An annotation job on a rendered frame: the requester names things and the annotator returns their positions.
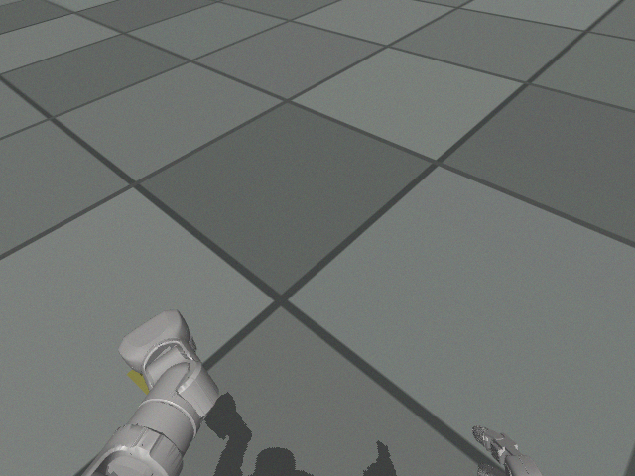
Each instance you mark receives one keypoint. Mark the left robot hand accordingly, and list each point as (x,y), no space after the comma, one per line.
(165,325)

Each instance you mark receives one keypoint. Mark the cube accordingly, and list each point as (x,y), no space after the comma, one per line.
(139,380)

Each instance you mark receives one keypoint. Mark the left robot arm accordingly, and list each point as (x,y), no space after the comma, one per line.
(156,438)

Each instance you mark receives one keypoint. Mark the right robot hand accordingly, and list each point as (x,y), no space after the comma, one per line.
(505,451)

